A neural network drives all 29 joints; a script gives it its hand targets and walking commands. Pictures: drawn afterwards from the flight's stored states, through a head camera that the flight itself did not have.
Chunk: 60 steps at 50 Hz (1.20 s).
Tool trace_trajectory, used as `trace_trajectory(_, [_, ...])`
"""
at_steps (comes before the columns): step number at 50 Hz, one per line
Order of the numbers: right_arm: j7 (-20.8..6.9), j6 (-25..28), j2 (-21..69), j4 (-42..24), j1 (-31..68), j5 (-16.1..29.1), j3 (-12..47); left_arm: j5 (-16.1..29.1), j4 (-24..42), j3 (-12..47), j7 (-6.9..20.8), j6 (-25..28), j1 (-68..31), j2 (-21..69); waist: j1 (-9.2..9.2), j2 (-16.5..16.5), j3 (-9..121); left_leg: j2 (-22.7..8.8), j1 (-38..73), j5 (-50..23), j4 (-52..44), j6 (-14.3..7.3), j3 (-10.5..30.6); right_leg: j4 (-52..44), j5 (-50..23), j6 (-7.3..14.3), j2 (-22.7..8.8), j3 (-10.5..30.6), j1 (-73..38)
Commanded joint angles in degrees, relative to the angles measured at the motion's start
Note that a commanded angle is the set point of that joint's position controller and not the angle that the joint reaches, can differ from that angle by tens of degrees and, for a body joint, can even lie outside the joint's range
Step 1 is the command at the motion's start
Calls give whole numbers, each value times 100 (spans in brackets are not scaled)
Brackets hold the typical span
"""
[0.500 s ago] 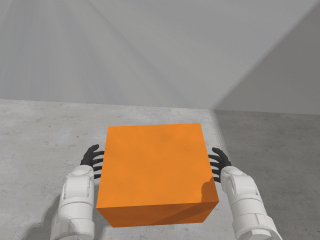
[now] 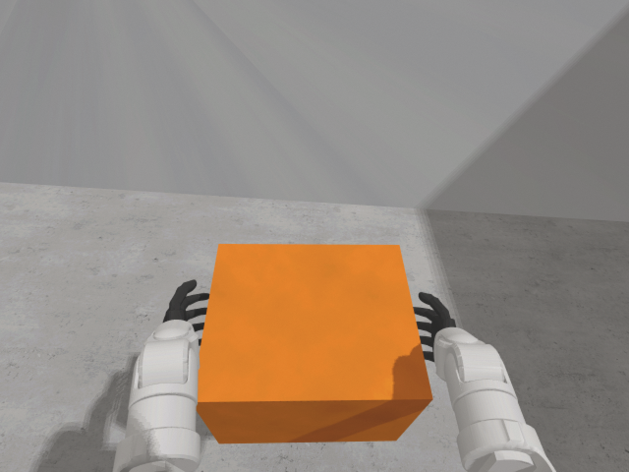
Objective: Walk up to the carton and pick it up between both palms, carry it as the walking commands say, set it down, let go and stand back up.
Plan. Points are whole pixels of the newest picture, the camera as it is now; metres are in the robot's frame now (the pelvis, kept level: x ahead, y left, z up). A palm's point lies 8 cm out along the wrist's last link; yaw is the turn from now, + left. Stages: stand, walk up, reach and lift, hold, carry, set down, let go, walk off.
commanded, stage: reach and lift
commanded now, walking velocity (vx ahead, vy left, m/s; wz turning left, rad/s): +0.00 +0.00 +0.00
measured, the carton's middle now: (309, 344) +0.34 +0.01 -0.03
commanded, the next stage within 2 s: hold in 0.84 s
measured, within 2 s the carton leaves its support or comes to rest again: neither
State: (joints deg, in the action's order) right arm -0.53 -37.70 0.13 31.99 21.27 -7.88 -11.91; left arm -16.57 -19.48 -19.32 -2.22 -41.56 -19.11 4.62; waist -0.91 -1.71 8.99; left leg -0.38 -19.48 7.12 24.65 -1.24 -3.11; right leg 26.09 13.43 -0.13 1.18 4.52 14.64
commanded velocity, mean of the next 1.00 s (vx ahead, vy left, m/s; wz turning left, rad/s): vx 0.00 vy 0.00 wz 0.00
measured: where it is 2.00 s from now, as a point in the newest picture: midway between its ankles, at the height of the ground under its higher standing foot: outside the picture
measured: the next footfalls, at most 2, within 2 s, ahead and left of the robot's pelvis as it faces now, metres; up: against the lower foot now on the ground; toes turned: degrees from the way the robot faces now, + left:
right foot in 1.76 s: +0.04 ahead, -0.06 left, +0.00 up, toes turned -5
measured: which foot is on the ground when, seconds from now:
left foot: down 0.00-1.00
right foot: down 0.00-1.00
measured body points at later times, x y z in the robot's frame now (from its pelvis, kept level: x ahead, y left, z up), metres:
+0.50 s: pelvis +0.01 +0.00 +0.00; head -0.05 +0.01 +0.45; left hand +0.32 +0.18 +0.06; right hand +0.31 -0.18 +0.04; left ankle +0.06 +0.10 -0.74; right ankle +0.00 -0.13 -0.74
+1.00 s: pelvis +0.00 +0.00 +0.00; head -0.07 +0.01 +0.45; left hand +0.31 +0.18 +0.05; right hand +0.30 -0.18 +0.04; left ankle +0.06 +0.10 -0.74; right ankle +0.00 -0.13 -0.74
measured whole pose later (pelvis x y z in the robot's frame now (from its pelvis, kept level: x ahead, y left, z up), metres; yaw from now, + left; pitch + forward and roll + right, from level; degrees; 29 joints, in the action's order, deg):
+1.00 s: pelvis +0.00 +0.00 +0.00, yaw +0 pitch +0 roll -1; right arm -0.3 -40.0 0.1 27.8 18.6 -9.0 -12.6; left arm -16.6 -21.6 -19.2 -2.0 -39.1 -18.7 5.9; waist -0.9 -0.8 9.7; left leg -0.3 -16.2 5.7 21.7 -1.4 -3.1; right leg 22.6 11.6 -0.5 1.1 4.7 11.2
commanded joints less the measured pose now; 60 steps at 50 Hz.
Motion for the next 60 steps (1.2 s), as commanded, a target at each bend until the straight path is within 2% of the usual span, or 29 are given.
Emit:
trace_trajectory(1, [-2224, 364, 5805, -2079, 4149, 1210, 2560, 2229, 551, 3942, 2396, 256, -3637, 5988, 40, 523, 2619, 576, 2967, -1575, -294, 321, 568, -728, -1331, 73, 481, -47, -324])
trace_trajectory(4, [-2247, 230, 5664, -1945, 3814, 1072, 2512, 1974, -33, 3590, 2366, 134, -2769, 5861, 135, 149, 1867, 520, 3004, -1534, -411, 248, 615, -861, -1220, 61, 475, -76, -164])
trace_trajectory(7, [-2255, 258, 5440, -1612, 3754, 895, 2142, 1888, -139, 3485, 2430, 119, -3080, 5876, 88, 401, 1769, 528, 3065, -1571, -489, 337, 634, -926, -1192, 89, 531, -103, -70])
trace_trajectory(9, [-2182, 261, 5682, -1896, 3416, 902, 2307, 2079, 301, 3900, 2394, 156, -3037, 6080, -100, 374, 2146, 484, 3109, -1991, -491, 343, 581, -905, -1590, 97, 535, -35, -460])
trace_trajectory(12, [-2201, 254, 5641, -2029, 3401, 974, 2333, 2035, 471, 3854, 2407, 161, -3004, 5932, 3, 679, 2166, 502, 3165, -1979, -429, 347, 623, -885, -1526, 105, 493, 27, -433])
trace_trajectory(16, [-2181, 272, 5531, -2513, 3757, 1139, 2708, 1908, -26, 3624, 2431, 92, -2390, 5967, 182, 368, 2075, 571, 3045, -2350, -488, 267, 558, -948, -1920, 77, 495, -39, -638])
trace_trajectory(18, [-2152, 262, 5485, -2766, 3625, 1136, 2819, 2053, 132, 3708, 2458, 114, -2373, 6077, 23, 272, 2177, 570, 3145, -2444, -415, 260, 619, -927, -2036, 69, 519, 5, -615])
trace_trajectory(20, [-2177, 214, 5484, -2138, 3502, 935, 2445, 1872, 310, 3631, 2405, 145, -2754, 5780, 22, 600, 1881, 585, 2842, -1776, -514, 286, 581, -934, -1455, 111, 483, -23, -520])
trace_trajectory(21, [-2176, 223, 5500, -2305, 3535, 921, 2529, 1851, 188, 3621, 2409, 185, -2522, 5835, 23, 124, 2061, 557, 3093, -2042, -488, 238, 616, -987, -1585, 47, 513, -32, -415])
trace_trajectory(23, [-2138, 235, 5641, -2309, 3589, 1043, 2713, 1756, -286, 3529, 2442, 146, -2213, 5950, 92, 44, 1768, 614, 3051, -1521, -498, 167, 558, -1058, -1439, 63, 381, 19, -402])
trace_trajectory(25, [-2225, 214, 5744, -1885, 3488, 1019, 2536, 1789, -116, 3591, 2434, 172, -2556, 5916, 71, 407, 1619, 596, 2975, -1361, -595, 223, 533, -1073, -1143, 124, 447, -15, -203])
trace_trajectory(29, [-2287, 282, 5534, -1825, 4022, 897, 2415, 1669, -591, 3295, 2534, 184, -2772, 5822, 74, -18, 1341, 558, 2723, -129, -601, 215, 506, -1087, 42, 172, 366, -84, 113])
trace_trajectory(30, [-2323, 338, 5626, -1674, 4162, 1031, 2373, 1720, -254, 3422, 2515, 251, -3150, 5852, 65, 406, 1550, 604, 2817, -206, -516, 231, 551, -1077, -100, 236, 330, -9, 214])
trace_trajectory(32, [-2363, 306, 5618, -1267, 4019, 929, 2167, 1661, -562, 3244, 2523, 241, -3098, 5850, 73, 243, 1127, 537, 2748, 145, -557, 272, 522, -1162, 415, 282, 285, -60, 486])
trace_trajectory(33, [-2339, 321, 5788, -1292, 4124, 1024, 2320, 1688, -563, 3249, 2536, 296, -3137, 5777, 177, -216, 1143, 591, 2918, -218, -496, 208, 499, -1233, 217, 217, 227, -54, 541])
trace_trajectory(34, [-2358, 356, 5840, -1448, 4249, 1098, 2369, 1775, -287, 3465, 2564, 308, -3385, 5819, 181, 270, 1424, 616, 2992, -1, -516, 261, 477, -1193, 320, 254, 245, -52, 526])
trace_trajectory(35, [-2364, 413, 5852, -1658, 4205, 1069, 2500, 1931, -139, 3674, 2552, 368, -3386, 6083, 88, -35, 1867, 553, 3257, -571, -456, 260, 537, -1093, -220, 237, 348, -84, 421])
trace_trajectory(37, [-2334, 338, 5790, -1613, 3829, 1049, 2432, 1840, -283, 3576, 2536, 288, -3046, 5992, 90, 457, 1601, 549, 2806, -519, -570, 244, 505, -1056, -395, 232, 384, -57, 22])
trace_trajectory(42, [-2352, 457, 5756, -1630, 4191, 1067, 2431, 2020, -149, 3687, 2563, 391, -3461, 5992, -45, 3, 1618, 492, 3125, -211, -497, 276, 559, -1131, 89, 271, 297, -67, 534])
trace_trajectory(43, [-2340, 451, 5696, -1848, 4170, 1036, 2442, 1909, -151, 3607, 2601, 349, -3387, 6071, -9, 354, 1692, 612, 2980, -537, -425, 260, 492, -1100, -245, 274, 306, -64, 233])
trace_trajectory(46, [-2346, 279, 5672, -1304, 3666, 895, 2241, 1818, -362, 3446, 2579, 287, -3012, 5869, 63, 32, 1401, 569, 2835, -590, -527, 204, 444, -1161, -299, 166, 362, -133, 119])
trace_trajectory(47, [-2349, 339, 5622, -1600, 3931, 970, 2301, 1815, -417, 3425, 2597, 302, -2994, 5883, 137, 370, 1538, 506, 2739, -529, -551, 162, 521, -1072, -358, 205, 368, -83, -88])
trace_trajectory(48, [-2302, 332, 5835, -1722, 3969, 1080, 2543, 1892, -436, 3479, 2601, 284, -2840, 5971, 128, -131, 1522, 509, 2921, -643, -515, 151, 522, -1092, -364, 136, 354, -112, 62])
trace_trajectory(49, [-2293, 344, 5951, -2007, 3728, 1231, 2681, 2049, 75, 3773, 2553, 337, -2922, 5980, 101, 297, 1922, 477, 2985, -1091, -539, 161, 555, -1009, -765, 120, 407, -48, -108])
trace_trajectory(53, [-2267, 252, 5875, -1854, 3530, 1012, 2568, 1886, -20, 3594, 2540, 290, -2795, 5888, 116, -48, 1709, 521, 2883, -1118, -519, 142, 524, -1054, -859, 86, 415, -75, -138])
trace_trajectory(56, [-2283, 194, 5838, -1590, 3249, 982, 2407, 1708, -113, 3519, 2492, 232, -2626, 5730, 181, 363, 1386, 540, 2792, -931, -604, 161, 487, -1098, -743, 137, 353, -49, -103])
trace_trajectory(58, [-2280, 284, 5848, -2026, 3686, 1050, 2604, 1801, -156, 3602, 2515, 280, -2738, 5860, 152, 139, 1583, 518, 2860, -639, -588, 135, 513, -1087, -346, 112, 364, -44, 2])
trace_trajectory(59, [-2123, 233, 5795, -2030, 3664, 1267, 2837, 2144, 311, 3890, 2460, 379, -3451, 5766, -38, 728, 1951, -923, 2462, -2003, 202, 176, 798, 636, -734, 30, -725, -149, 173])
trace_trajectory(60, [-2103, 154, 5705, -2202, 3946, 1347, 2889, 2033, 73, 3778, 2409, 293, -3221, 5730, 51, 1072, 1941, -953, 2105, -2126, 383, -17, 648, 659, -583, 71, -807, -54, 258])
